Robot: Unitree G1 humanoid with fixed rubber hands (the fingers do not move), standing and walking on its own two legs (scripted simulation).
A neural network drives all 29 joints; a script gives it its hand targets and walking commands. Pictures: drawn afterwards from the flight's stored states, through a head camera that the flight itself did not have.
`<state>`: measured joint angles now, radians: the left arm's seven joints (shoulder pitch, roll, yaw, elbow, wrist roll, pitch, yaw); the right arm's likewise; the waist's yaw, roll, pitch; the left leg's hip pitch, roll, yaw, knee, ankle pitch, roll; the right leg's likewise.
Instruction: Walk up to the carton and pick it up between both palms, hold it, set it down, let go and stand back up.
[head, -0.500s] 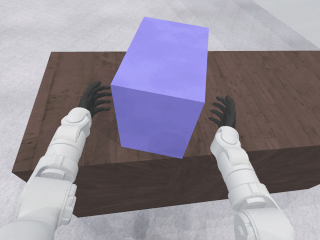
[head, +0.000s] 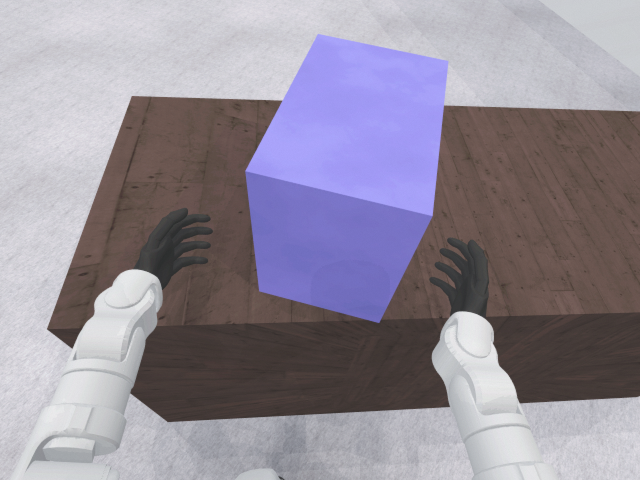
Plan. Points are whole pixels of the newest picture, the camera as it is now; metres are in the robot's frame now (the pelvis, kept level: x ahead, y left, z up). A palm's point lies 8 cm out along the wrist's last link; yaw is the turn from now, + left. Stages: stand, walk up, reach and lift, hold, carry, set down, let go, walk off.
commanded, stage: set down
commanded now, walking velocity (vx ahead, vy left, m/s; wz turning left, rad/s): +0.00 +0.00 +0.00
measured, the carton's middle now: (349, 181) +0.50 -0.01 +0.05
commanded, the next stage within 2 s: none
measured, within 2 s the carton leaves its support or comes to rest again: neither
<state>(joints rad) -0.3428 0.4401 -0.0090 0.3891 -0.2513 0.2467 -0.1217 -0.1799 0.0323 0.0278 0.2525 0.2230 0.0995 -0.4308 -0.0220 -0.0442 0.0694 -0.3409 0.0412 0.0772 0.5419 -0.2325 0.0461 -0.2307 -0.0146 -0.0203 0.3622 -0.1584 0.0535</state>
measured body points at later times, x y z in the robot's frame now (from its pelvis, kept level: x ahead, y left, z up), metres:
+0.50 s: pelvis +0.00 +0.01 +0.00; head +0.01 +0.05 +0.45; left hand +0.26 +0.25 +0.04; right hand +0.23 -0.16 +0.04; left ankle +0.03 +0.08 -0.74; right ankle +0.02 -0.16 -0.74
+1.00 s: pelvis +0.01 +0.00 +0.00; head +0.00 +0.03 +0.45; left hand +0.18 +0.25 +0.01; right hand +0.19 -0.16 +0.02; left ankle +0.03 +0.08 -0.74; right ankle +0.02 -0.16 -0.74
